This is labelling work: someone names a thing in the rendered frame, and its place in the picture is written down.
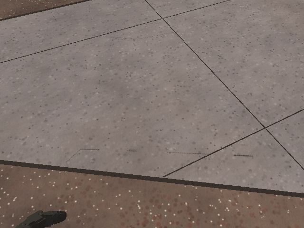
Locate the left robot hand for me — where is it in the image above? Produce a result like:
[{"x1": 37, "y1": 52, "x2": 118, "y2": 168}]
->
[{"x1": 14, "y1": 210, "x2": 67, "y2": 228}]

